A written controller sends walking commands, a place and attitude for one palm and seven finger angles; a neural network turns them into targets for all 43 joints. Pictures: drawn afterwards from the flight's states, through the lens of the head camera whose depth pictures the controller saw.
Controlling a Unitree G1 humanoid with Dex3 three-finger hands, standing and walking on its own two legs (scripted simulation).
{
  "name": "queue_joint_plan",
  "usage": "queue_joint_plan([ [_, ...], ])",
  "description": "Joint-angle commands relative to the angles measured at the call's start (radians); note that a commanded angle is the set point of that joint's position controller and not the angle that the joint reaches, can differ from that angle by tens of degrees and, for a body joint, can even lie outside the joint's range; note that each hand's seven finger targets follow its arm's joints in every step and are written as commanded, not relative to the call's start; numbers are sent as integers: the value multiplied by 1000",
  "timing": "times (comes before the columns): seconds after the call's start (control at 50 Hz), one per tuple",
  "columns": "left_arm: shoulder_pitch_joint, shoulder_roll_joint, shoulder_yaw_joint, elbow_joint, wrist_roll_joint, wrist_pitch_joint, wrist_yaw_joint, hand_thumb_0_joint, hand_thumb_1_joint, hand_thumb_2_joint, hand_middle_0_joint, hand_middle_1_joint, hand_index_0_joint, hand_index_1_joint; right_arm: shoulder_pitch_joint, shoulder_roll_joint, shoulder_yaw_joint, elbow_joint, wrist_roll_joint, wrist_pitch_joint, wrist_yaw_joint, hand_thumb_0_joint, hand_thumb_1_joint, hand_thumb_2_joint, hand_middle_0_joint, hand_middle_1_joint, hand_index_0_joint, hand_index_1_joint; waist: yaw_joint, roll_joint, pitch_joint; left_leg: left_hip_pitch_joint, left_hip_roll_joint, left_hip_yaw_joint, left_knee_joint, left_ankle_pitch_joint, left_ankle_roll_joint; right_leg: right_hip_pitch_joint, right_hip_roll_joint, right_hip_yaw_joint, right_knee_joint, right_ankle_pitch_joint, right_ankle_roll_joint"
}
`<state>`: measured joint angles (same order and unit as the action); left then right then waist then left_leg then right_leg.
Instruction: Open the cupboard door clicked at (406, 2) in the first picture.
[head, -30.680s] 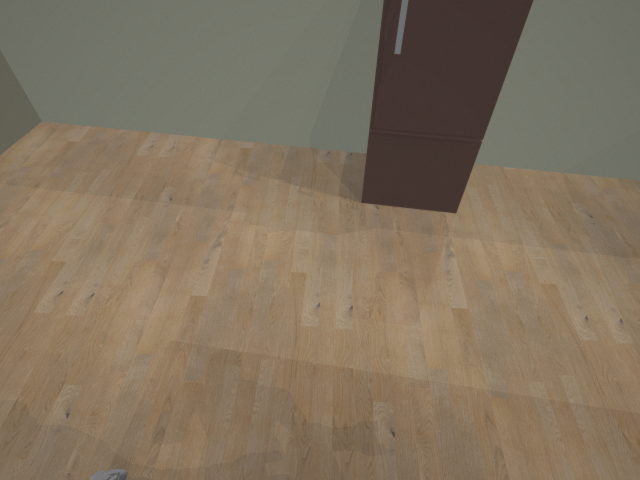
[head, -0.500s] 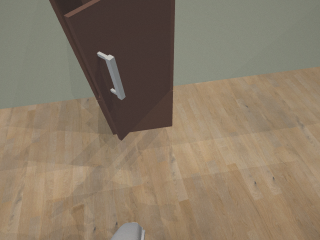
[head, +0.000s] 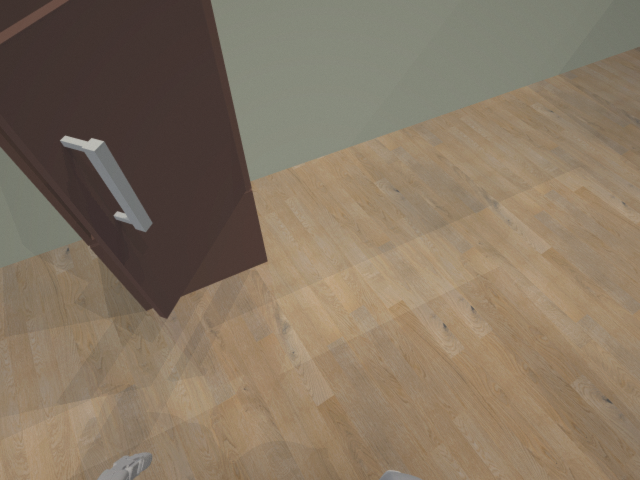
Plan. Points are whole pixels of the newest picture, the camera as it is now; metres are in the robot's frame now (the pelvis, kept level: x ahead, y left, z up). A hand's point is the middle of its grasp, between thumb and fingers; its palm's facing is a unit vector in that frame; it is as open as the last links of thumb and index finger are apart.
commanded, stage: walk to a spot facing it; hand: left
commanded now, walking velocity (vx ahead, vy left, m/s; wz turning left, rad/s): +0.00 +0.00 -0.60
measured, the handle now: (110, 187) +0.46 +0.34 +0.06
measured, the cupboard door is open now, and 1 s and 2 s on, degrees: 45 45 45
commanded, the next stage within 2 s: none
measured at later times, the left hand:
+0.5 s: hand (227, 422) +0.20 +0.16 -0.15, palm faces -0.30 -0.93 -0.20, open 7.4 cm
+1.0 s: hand (282, 382) +0.27 +0.09 -0.16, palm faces -0.57 -0.80 -0.18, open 7.4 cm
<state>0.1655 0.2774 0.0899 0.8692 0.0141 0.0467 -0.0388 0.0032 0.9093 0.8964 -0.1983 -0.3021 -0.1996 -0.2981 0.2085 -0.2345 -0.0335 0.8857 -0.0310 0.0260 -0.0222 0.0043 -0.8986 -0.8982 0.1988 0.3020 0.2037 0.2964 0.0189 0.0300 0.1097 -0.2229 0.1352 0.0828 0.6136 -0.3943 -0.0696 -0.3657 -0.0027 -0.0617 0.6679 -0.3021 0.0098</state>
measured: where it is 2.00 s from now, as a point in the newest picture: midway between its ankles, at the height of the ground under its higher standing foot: (472, 417)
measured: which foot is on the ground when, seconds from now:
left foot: down 0.00-0.00, up 0.02-0.26, down 0.28-0.58, up 0.60-0.86, down 0.88-1.00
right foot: up 0.00-0.00, down 0.02-0.28, up 0.30-0.56, down 0.58-0.88, up 0.90-1.00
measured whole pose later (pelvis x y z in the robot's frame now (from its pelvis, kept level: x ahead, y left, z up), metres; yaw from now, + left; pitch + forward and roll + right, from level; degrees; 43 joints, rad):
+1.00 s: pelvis +0.10 -0.04 +0.01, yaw -37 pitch +2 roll -1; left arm 0.22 0.24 0.09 0.96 0.03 0.04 -0.05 0.01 0.91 0.90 -0.20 -0.30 -0.20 -0.30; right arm 0.28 -0.21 -0.02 0.89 -0.04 -0.05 -0.01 0.00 -0.90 -0.90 0.20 0.30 0.20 0.30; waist 0.00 -0.03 0.05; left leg -0.22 0.08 0.13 0.51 -0.33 -0.01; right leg -0.49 -0.01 -0.01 1.09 -0.41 -0.01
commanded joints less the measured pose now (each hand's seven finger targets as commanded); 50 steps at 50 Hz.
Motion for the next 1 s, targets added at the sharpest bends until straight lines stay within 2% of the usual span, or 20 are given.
queue_joint_plan([
  [0.0,229,266,53,-8,1,-40,38,0,900,900,-200,-300,-200,-300,-43,-124,-38,-131,26,-11,-13,0,-900,-900,200,300,200,300,97,-303,-225,-364,-70,-39,516,-276,5,414,-420,551,-297,711,-261],
  [0.04,118,203,45,-31,12,-23,56,0,900,900,-200,-300,-200,-300,-84,-118,-42,-109,24,-4,-16,0,-900,-900,200,300,200,300,55,-298,-157,-402,-39,-111,592,-195,15,279,-306,513,-295,373,-262],
  [0.1,2,163,31,-59,19,-22,60,0,900,900,-200,-300,-200,-300,-24,-79,-34,-71,23,-2,-2,0,-900,-900,200,300,200,300,-16,-182,-171,-236,-56,-72,411,-102,7,148,-223,383,-278,353,-210],
  [0.22,-56,144,25,-62,8,-9,44,0,900,900,-200,-300,-200,-300,126,-84,-34,-19,23,-19,-9,0,-900,-900,200,300,200,300,-77,-156,-152,63,-105,-38,-95,120,23,-39,-122,380,-227,114,-116],
  [0.24,-47,87,13,-78,-2,-3,39,0,900,900,-200,-300,-200,-300,151,-152,-45,-16,13,-31,-18,0,-900,-900,200,300,200,300,-83,29,-151,144,36,-213,-258,44,76,-162,-24,311,-103,-17,-62],
  [0.26,-21,36,2,-95,-10,-2,28,0,900,900,-200,-300,-200,-300,155,-255,-63,-31,-5,-39,-23,0,-900,-900,200,300,200,300,-74,315,-148,157,308,-515,-394,42,189,-267,91,127,168,-263,2],
  [0.28,-53,78,10,-115,-3,-11,16,0,900,900,-200,-300,-200,-300,133,-273,-64,-53,-5,-40,-33,0,-900,-900,200,300,200,300,-67,179,-142,19,384,-537,-402,89,270,-204,22,118,349,-292,12],
  [0.38,-72,13,0,-74,3,-8,-3,0,900,900,-200,-300,-200,-300,91,-167,-39,-38,-11,-47,-27,0,-900,-900,200,300,200,300,-35,179,-135,115,173,-94,-224,695,177,-176,-19,20,345,-184,39],
  [0.46,-88,8,-7,-77,1,-17,-2,0,900,900,-200,-300,-200,-300,146,-197,-56,-13,-6,-37,-19,0,-900,-900,200,300,200,300,-68,204,-173,159,198,-30,-161,741,162,-36,13,-46,90,-159,14],
  [0.5,-20,29,-2,-59,3,-25,2,0,900,900,-200,-300,-200,-300,124,-201,-60,-19,1,-31,-13,0,-900,-900,200,300,200,300,-30,162,-175,116,180,14,-68,665,112,106,24,-56,-134,15,-5],
  [0.52,45,72,10,-37,6,-30,9,0,900,900,-200,-300,-200,-300,108,-187,-63,-28,10,-28,-9,0,-900,-900,200,300,200,300,1,85,-194,-4,151,45,38,545,67,274,-16,1,-237,199,-32],
  [0.54,113,184,34,-16,16,-38,26,0,900,900,-200,-300,-200,-300,79,-115,-50,-67,22,-25,-4,0,-900,-900,200,300,200,300,32,-234,-208,-269,21,144,248,165,3,467,-265,325,-292,528,-120],
  [0.56,171,242,42,7,1,-36,38,0,900,900,-200,-300,-200,-300,10,-102,-37,-101,27,-14,-11,0,-900,-900,200,300,200,300,79,-321,-195,-363,-51,40,426,-280,-12,418,-413,457,-305,774,-239],
  [0.62,38,154,33,-26,6,-24,60,0,900,900,-200,-300,-200,-300,-23,-102,-44,-73,19,0,-9,0,-900,-900,200,300,200,300,21,-281,-128,-393,-15,-78,528,-123,-6,282,-275,387,-319,347,-227],
  [0.8,2,146,35,-21,12,-49,25,0,900,900,-200,-300,-200,-300,52,-71,-43,-48,12,-45,19,0,-900,-900,200,300,200,300,-43,-180,-87,-8,-120,13,-28,42,12,21,-142,403,-346,-228,-172],
  [0.82,-20,125,31,-31,8,-49,21,0,900,900,-200,-300,-200,-300,118,-93,-46,-24,12,-57,10,0,-900,-900,200,300,200,300,-80,-129,-99,150,-105,1,-144,62,23,-93,-104,373,-279,-253,-139],
  [0.84,-20,54,16,-49,2,-49,14,0,900,900,-200,-300,-200,-300,206,-167,-60,-2,0,-69,-4,0,-900,-900,200,300,200,300,-121,81,-125,313,62,-210,-286,-119,79,-260,0,280,-75,-276,-85],
  [0.86,-57,4,2,-91,-4,-52,5,0,900,900,-200,-300,-200,-300,323,-275,-78,15,-22,-76,-13,0,-900,-900,200,300,200,300,-165,328,-136,370,367,-593,-426,-288,201,-429,97,70,277,-351,-23],
  [0.88,-137,43,14,-123,7,-64,-8,0,900,900,-200,-300,-200,-300,315,-273,-76,7,-16,-79,-18,0,-900,-900,200,300,200,300,-158,150,-88,275,432,-646,-470,-275,277,-456,-19,123,413,-285,-28],
  [0.98,-119,-27,-8,-63,18,-55,-38,0,900,900,-200,-300,-200,-300,228,-122,-25,16,-8,-104,-12,0,-900,-900,200,300,200,300,-69,132,-52,232,193,-89,-357,419,150,-403,-81,29,447,-7,6],
])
